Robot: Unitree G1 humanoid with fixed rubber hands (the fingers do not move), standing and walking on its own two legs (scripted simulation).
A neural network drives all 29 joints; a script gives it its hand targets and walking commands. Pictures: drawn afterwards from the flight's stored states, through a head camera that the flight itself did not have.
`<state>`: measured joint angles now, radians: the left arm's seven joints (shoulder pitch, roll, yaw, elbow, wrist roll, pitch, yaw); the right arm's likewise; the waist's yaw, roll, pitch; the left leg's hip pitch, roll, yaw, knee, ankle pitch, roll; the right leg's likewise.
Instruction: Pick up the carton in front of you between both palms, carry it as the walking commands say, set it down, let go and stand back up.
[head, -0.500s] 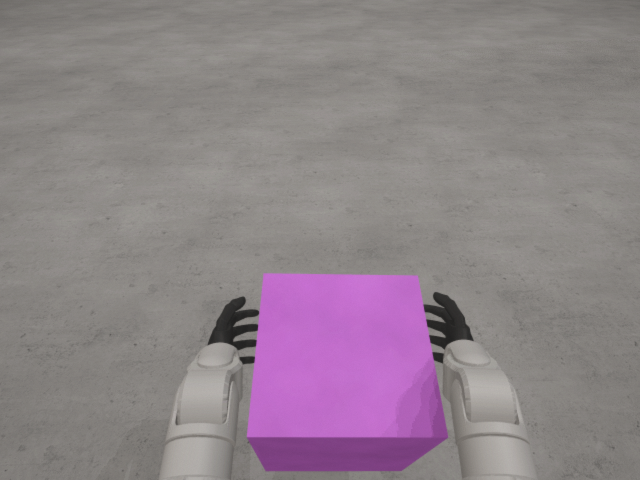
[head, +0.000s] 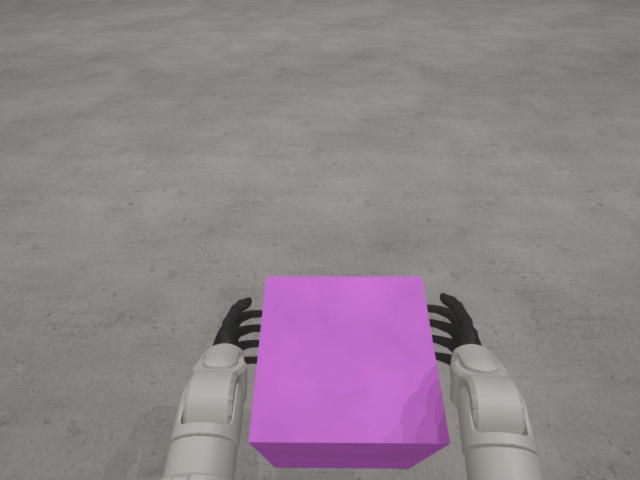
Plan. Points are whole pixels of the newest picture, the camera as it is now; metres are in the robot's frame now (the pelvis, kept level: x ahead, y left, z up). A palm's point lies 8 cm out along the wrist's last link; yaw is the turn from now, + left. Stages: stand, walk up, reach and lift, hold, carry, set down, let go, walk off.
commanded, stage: hold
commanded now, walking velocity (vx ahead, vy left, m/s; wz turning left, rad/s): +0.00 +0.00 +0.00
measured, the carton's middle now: (342, 379) +0.30 -0.01 -0.06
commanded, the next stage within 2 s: set down in 0.68 s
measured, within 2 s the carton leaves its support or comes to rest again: neither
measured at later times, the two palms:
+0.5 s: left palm (231, 372) +0.26 +0.12 +0.04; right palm (464, 326) +0.31 -0.17 +0.05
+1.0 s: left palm (242, 356) +0.30 +0.12 +0.01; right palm (453, 318) +0.34 -0.17 +0.02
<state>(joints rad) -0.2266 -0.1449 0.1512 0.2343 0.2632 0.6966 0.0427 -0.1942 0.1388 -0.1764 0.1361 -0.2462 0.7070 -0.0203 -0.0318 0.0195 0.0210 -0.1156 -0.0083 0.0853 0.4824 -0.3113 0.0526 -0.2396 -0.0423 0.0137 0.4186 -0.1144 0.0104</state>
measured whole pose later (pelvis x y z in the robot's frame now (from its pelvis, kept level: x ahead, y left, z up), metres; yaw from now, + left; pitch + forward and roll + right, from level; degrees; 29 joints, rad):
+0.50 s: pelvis +0.00 -0.07 +0.00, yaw +10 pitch -7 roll +0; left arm -0.28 -0.16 0.24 0.34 0.30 0.70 0.00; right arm -0.29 0.16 -0.25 0.28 -0.31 0.70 0.00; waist -0.01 0.04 0.02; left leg -0.05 0.00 -0.12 0.40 -0.24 -0.03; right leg -0.13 0.03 0.04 0.39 -0.14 -0.01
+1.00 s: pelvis +0.00 -0.06 +0.00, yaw +10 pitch -1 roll -1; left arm -0.47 -0.22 0.44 0.55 0.43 0.55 0.01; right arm -0.49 0.20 -0.46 0.47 -0.44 0.56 0.03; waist -0.06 0.05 0.04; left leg -0.23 -0.03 -0.14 0.55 -0.30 -0.02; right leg -0.29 0.03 0.05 0.50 -0.18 0.01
